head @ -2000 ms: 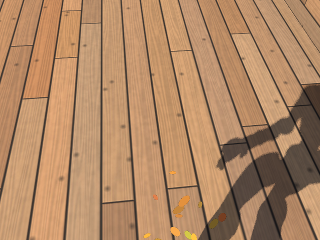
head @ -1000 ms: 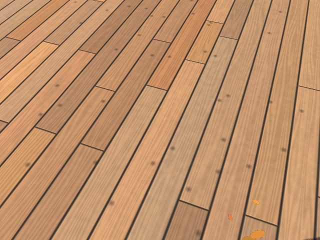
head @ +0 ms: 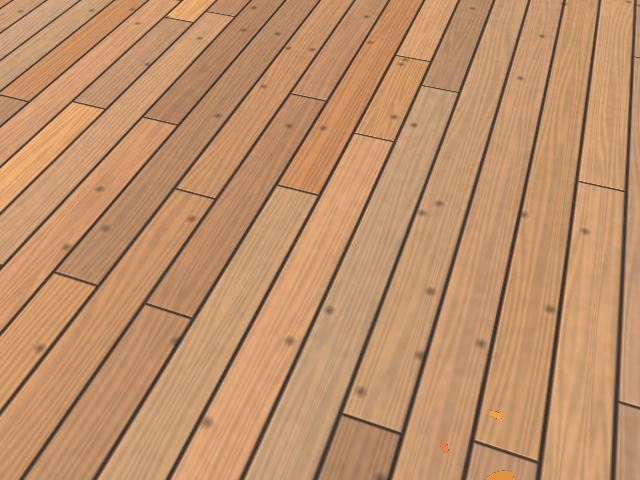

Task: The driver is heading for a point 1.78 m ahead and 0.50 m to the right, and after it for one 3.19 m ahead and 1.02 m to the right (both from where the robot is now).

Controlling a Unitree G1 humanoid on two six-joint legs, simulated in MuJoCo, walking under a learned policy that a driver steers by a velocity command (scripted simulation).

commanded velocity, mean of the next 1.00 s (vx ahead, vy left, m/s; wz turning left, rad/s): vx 0.34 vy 0.00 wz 0.00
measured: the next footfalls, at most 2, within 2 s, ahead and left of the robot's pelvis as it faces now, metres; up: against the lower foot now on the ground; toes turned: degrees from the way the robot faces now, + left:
left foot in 0.42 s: +0.11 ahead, +0.12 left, +0.00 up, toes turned +3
right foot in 0.88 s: +0.46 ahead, -0.02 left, +0.00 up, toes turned -4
